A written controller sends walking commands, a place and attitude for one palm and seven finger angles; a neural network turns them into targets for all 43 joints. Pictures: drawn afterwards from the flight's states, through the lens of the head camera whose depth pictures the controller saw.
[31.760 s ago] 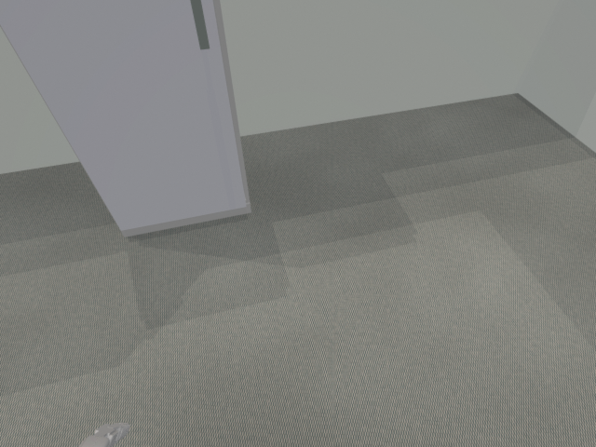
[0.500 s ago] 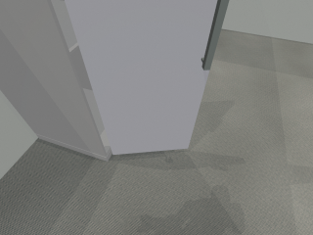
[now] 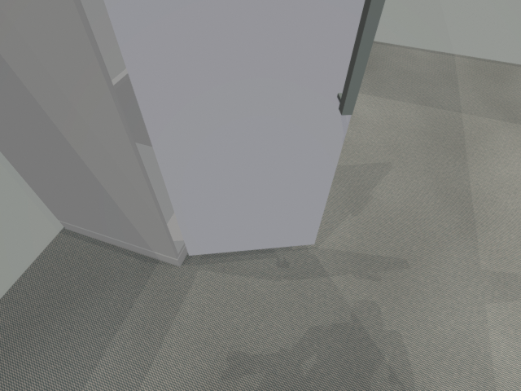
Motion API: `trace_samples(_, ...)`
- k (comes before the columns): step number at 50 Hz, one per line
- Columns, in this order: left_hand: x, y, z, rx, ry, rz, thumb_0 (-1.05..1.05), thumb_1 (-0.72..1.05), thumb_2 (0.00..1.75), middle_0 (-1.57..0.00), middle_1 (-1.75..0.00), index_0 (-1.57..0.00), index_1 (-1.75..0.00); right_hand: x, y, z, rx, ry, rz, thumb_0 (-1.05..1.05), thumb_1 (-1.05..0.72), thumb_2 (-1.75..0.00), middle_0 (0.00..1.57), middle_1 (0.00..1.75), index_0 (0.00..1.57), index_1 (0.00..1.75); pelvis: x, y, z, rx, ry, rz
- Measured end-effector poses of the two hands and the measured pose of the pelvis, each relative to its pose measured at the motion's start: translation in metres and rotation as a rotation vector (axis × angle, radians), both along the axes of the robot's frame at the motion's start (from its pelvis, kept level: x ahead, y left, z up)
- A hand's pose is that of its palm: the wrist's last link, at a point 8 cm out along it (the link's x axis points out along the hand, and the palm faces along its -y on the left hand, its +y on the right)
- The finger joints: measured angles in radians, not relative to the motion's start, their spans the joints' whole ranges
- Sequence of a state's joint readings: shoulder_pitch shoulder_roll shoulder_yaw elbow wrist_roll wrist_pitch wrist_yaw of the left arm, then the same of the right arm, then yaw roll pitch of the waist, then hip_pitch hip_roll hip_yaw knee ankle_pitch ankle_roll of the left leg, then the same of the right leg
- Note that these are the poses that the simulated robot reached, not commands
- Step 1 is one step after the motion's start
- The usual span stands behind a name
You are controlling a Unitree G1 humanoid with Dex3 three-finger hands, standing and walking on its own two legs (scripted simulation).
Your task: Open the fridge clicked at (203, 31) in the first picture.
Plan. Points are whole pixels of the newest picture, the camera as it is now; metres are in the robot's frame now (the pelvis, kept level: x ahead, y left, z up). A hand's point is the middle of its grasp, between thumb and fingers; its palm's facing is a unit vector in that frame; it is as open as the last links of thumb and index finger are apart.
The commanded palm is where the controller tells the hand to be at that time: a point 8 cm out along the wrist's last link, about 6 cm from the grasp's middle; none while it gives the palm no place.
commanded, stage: look to check the result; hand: right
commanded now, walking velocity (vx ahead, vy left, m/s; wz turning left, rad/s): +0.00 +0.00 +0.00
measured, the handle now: (359, 38) +0.73 -0.14 +0.19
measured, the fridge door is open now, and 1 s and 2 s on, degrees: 65 65 65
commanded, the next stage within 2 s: stand and wait in 0.16 s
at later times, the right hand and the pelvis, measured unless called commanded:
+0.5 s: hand out of the picture +0.10 -0.23 -0.16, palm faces -0.04 +0.94 -0.33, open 7.4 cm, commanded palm none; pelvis +0.01 +0.01 +0.00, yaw +0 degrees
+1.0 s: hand out of the picture +0.09 -0.23 -0.16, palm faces -0.05 +0.94 -0.33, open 7.4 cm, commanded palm none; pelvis +0.02 +0.01 +0.00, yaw +0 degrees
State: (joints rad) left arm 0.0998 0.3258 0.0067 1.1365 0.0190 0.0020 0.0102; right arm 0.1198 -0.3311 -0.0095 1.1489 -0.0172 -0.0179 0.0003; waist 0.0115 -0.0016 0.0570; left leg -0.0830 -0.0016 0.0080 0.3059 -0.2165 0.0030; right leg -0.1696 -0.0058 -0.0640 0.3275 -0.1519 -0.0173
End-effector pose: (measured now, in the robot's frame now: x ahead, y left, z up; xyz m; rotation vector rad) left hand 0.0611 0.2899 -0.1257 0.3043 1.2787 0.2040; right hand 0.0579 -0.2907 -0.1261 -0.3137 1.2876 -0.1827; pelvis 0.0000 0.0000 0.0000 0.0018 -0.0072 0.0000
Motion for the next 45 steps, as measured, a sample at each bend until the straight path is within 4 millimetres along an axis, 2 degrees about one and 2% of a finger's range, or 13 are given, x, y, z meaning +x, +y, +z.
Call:
trace_samples(10, 0.020, 0.002, 0.004, 0.002, -0.042, -0.017, 0.00, 0.91, 0.89, -0.20, -0.30, -0.20, -0.30, 0.019, 0.004, 0.002, 0.005, -0.041, 0.012, 0.01, -0.90, -0.90, 0.20, 0.30, 0.20, 0.30, 0.006, 0.002, 0.001, -0.002, 0.000, -0.001)
trace_samples(17, 0.025, 0.002, 0.004, -0.002, -0.050, -0.019, 0.00, 0.91, 0.89, -0.20, -0.30, -0.20, -0.30, 0.030, 0.008, 0.003, 0.008, -0.062, 0.022, 0.01, -0.90, -0.90, 0.20, 0.30, 0.20, 0.30, 0.010, 0.004, 0.001, -0.004, 0.002, 0.000)
trace_samples(26, 0.021, 0.005, 0.003, -0.004, -0.034, -0.007, 0.00, 0.91, 0.89, -0.20, -0.30, -0.21, -0.30, 0.035, 0.011, 0.003, 0.006, -0.063, 0.026, 0.01, -0.90, -0.90, 0.20, 0.30, 0.20, 0.30, 0.014, 0.007, 0.001, -0.005, 0.002, 0.003)
trace_samples(45, 0.010, 0.010, 0.000, -0.005, -0.004, 0.011, 0.00, 0.91, 0.89, -0.20, -0.30, -0.20, -0.30, 0.030, 0.016, 0.003, 0.003, -0.040, 0.021, 0.01, -0.90, -0.90, 0.20, 0.30, 0.20, 0.30, 0.016, 0.012, 0.001, -0.005, -0.001, 0.007)
